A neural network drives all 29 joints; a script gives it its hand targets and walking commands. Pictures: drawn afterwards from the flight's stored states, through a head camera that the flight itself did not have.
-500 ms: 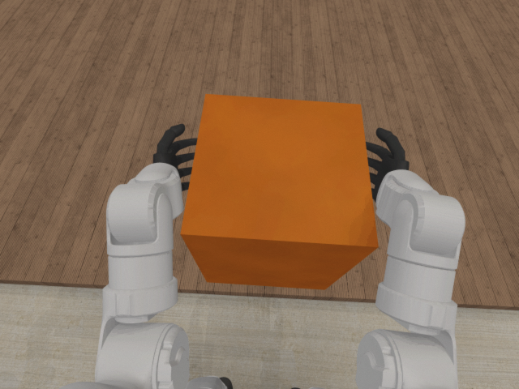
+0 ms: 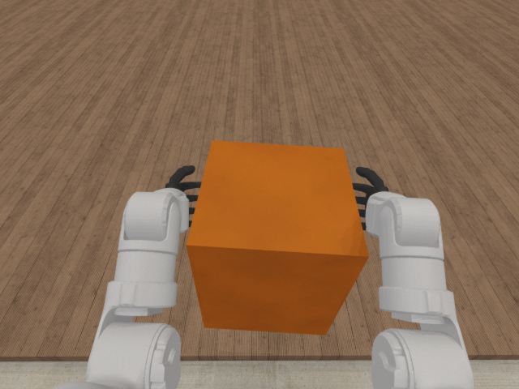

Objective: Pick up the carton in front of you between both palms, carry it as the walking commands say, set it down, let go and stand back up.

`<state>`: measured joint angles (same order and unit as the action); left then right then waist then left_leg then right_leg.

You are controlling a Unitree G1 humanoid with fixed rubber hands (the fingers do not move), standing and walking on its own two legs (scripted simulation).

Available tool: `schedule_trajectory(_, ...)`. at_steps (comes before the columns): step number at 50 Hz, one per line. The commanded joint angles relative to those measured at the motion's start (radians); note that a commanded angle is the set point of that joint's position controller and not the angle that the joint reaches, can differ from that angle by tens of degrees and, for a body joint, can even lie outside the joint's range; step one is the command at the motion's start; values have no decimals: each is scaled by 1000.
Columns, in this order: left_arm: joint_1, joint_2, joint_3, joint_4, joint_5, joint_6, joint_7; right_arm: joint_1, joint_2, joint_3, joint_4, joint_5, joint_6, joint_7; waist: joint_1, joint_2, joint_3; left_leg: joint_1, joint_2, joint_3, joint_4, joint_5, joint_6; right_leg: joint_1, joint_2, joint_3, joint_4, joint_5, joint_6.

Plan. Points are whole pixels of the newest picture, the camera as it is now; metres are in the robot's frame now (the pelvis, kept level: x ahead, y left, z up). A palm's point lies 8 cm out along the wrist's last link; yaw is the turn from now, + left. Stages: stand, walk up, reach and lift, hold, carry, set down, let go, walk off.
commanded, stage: carry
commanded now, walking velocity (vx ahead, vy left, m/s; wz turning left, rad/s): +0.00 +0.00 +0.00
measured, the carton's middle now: (271, 241) +0.34 +0.00 +0.05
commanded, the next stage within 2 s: none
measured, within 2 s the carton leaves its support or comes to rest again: neither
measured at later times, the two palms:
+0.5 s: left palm (168, 221) +0.31 +0.14 +0.13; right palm (382, 223) +0.32 -0.16 +0.14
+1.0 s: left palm (189, 165) +0.38 +0.12 +0.18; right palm (398, 166) +0.38 -0.18 +0.19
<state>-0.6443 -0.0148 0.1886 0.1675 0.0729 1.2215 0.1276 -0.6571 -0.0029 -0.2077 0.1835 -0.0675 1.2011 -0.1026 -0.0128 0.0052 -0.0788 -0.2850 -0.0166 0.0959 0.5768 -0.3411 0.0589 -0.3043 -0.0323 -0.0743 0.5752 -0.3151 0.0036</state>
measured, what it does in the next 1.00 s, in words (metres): stands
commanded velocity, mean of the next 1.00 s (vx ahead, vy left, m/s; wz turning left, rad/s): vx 0.20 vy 0.00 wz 0.00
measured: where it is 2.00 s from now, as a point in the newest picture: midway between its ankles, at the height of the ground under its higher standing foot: (255, 299)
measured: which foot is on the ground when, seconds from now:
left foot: down 0.00-0.88, up 0.90-1.00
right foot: down 0.00-1.00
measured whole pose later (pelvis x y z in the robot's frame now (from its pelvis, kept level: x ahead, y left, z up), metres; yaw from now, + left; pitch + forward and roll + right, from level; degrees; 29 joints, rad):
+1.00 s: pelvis +0.02 -0.02 +0.00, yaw -1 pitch +4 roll +0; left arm -0.80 0.01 0.20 0.19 0.05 1.34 0.13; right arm -0.82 -0.06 -0.24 0.20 -0.01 1.34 -0.14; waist 0.01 0.00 -0.14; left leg -0.46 0.01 0.08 0.90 -0.54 0.04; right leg -0.29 -0.02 -0.10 0.54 -0.34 -0.04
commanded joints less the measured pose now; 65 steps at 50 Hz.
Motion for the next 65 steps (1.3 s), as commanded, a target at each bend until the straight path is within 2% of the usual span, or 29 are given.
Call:
schedule_trajectory(1, -745, -1066, -581, -114, -414, -35, -234, -701, 1122, 605, -84, 441, -10, 239, 9, 1, -385, 135, 157, -114, -57, 475, 3, 152, -113, 79, -27, 398, -39)
schedule_trajectory(11, -765, -1089, -568, -96, -437, -29, -238, -701, 1112, 568, -69, 418, -3, 224, 14, -6, -369, 126, 156, -115, -88, 366, 5, 128, -111, 91, -65, 322, -43)
schedule_trajectory(31, -771, -1093, -552, -87, -431, -26, -235, -718, 1119, 563, -64, 424, 0, 226, 15, -2, -367, 93, 161, -122, -121, 294, 9, 118, -104, 95, -88, 253, -43)
schedule_trajectory(32, -778, -1094, -555, -95, -433, -26, -234, -725, 1119, 564, -73, 426, -1, 226, 10, 1, -376, 94, 158, -123, -137, 224, 11, 118, -98, 90, -95, 191, -44)
schedule_trajectory(34, -818, -1094, -568, -129, -443, -25, -230, -767, 1116, 575, -107, 436, 0, 222, -4, 29, -344, 78, 175, -155, -224, -43, 16, 89, -79, 65, -104, -3, -37)
schedule_trajectory(36, -865, -1081, -578, -167, -454, -16, -221, -801, 1101, 587, -145, 452, 8, 215, -21, 75, -300, 73, 205, -237, -297, -308, 49, 2, -33, 25, -42, -164, -36)
schedule_trajectory(37, -886, -1069, -579, -178, -458, -10, -216, -823, 1087, 592, -162, 459, 14, 210, -34, 98, -276, 92, 234, -287, -325, -370, 74, -57, -10, -8, 9, -168, -35)
schedule_trajectory(39, -905, -1033, -574, -187, -464, 9, -203, -850, 1052, 594, -187, 471, 31, 198, -45, 131, -264, 137, 279, -345, -323, -337, 126, -129, 14, -39, 59, -114, -43)
schedule_trajectory(41, -893, -996, -552, -176, -465, 35, -194, -853, 1018, 589, -199, 475, 53, 183, -29, 106, -296, 122, 260, -293, -262, -223, 131, -50, 21, -50, -30, -68, -58)
schedule_trajectory(42, -875, -978, -536, -163, -462, 48, -191, -849, 1002, 581, -197, 474, 66, 177, -14, 83, -323, 91, 231, -234, -214, -167, 112, 38, 18, -52, -81, -49, -65)
schedule_trajectory(43, -862, -965, -520, -149, -454, 57, -189, -850, 994, 574, -193, 475, 79, 176, 0, 41, -351, 35, 192, -167, -153, -142, 79, 133, -13, -7, -104, -56, -76)
schedule_trajectory(44, -845, -947, -504, -128, -443, 68, -188, -855, 993, 567, -181, 475, 92, 177, 16, -63, -364, -68, 130, -88, -3, -128, 36, 226, -107, 153, -163, -129, -115)
schedule_trajectory(45, -823, -925, -484, -97, -433, 78, -188, -858, 988, 553, -157, 475, 104, 180, 37, -193, -334, -256, 53, 5, 170, -140, -5, 338, -230, 364, -240, -137, -172)
schedule_trajectory(46, -829, -908, -466, -79, -421, 85, -187, -878, 981, 537, -131, 474, 114, 182, 57, -243, -291, -436, 14, 11, 246, -204, -15, 439, -305, 486, -237, -21, -243)
schedule_trajectory(47, -842, -901, -455, -76, -418, 92, -186, -890, 983, 524, -98, 469, 121, 185, 80, -214, -273, -540, 22, -21, 341, -281, -13, 496, -336, 530, -232, 100, -286)
schedule_trajectory(48, -867, -906, -449, -78, -420, 96, -186, -885, 998, 510, -59, 460, 125, 188, 90, -162, -275, -591, 42, -46, 402, -283, -14, 526, -342, 519, -227, 167, -294)
schedule_trajectory(49, -894, -924, -451, -87, -427, 96, -188, -875, 1012, 495, -28, 451, 127, 191, 90, -121, -287, -597, 60, -54, 410, -251, -18, 529, -329, 474, -230, 174, -277)
schedule_trajectory(50, -930, -947, -458, -106, -439, 93, -191, -872, 1029, 484, -9, 446, 126, 192, 86, -112, -289, -572, 68, -51, 378, -207, -23, 506, -306, 415, -237, 188, -247)
schedule_trajectory(52, -1017, -992, -478, -163, -469, 86, -196, -899, 1058, 476, -17, 438, 123, 190, 77, -140, -284, -478, 55, -24, 297, -94, -37, 430, -250, 301, -250, 221, -202)
schedule_trajectory(56, -1039, -1023, -487, -187, -491, 92, -199, -887, 1051, 450, -22, 412, 132, 171, 73, -183, -281, -316, 20, 29, 118, 50, -30, 341, -201, 175, -225, 314, -165)
schedule_trajectory(57, -1031, -1026, -487, -181, -489, 93, -200, -872, 1044, 442, -15, 402, 133, 169, 65, -194, -294, -241, 4, 48, 68, 66, -23, 311, -191, 137, -192, 341, -153)
schedule_trajectory(58, -1024, -1029, -489, -171, -488, 94, -203, -855, 1038, 435, -4, 392, 134, 169, 40, -181, -313, -125, -23, 83, -1, 108, -14, 261, -171, 89, -133, 392, -132)
schedule_trajectory(59, -1018, -1038, -490, -159, -488, 94, -205, -836, 1033, 427, 10, 384, 133, 171, -3, -140, -358, 70, -59, 136, -68, 154, -8, 180, -143, 26, -12, 464, -106)
schedule_trajectory(60, -1005, -1041, -490, -144, -483, 95, -207, -812, 1027, 421, 29, 380, 129, 173, -49, -68, -422, 296, -41, 117, -88, 143, 6, 70, -111, -31, 155, 489, -66)
schedule_trajectory(61, -998, -1034, -484, -129, -473, 95, -210, -788, 1020, 413, 40, 374, 128, 178, -90, 98, -484, 495, 188, -205, -152, -44, 43, -128, -80, -36, 406, 211, -15)
schedule_trajectory(62, -1002, -1051, -480, -103, -468, 98, -214, -801, 1000, 412, 41, 368, 119, 180, -68, 325, -448, 595, 406, -674, -292, 44, 144, -433, 84, -7, 595, -219, 6)
schedule_trajectory(63, -1040, -1052, -484, -113, -452, 93, -211, -854, 1023, 424, -1, 374, 115, 184, -63, 254, -449, 595, 414, -684, -244, 53, 208, -494, 26, 85, 741, -194, -32)
schedule_trajectory(64, -1054, -1064, -495, -128, -450, 90, -208, -902, 1051, 450, -57, 395, 109, 190, -62, 178, -421, 548, 378, -605, -206, 142, 213, -541, 6, 80, 809, -156, -48)
schedule_trajectory(65, -1065, -1074, -503, -153, -453, 86, -204, -961, 1074, 477, -124, 421, 104, 195, -56, 101, -404, 508, 349, -509, -184, 215, 197, -563, -18, 74, 834, -125, -54)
